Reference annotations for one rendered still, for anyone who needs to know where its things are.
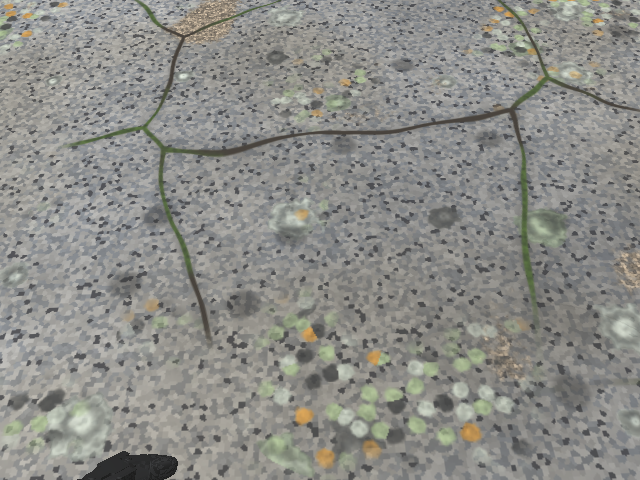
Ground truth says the robot left hand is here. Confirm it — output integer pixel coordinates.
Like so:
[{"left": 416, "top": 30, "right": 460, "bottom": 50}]
[{"left": 77, "top": 451, "right": 178, "bottom": 480}]

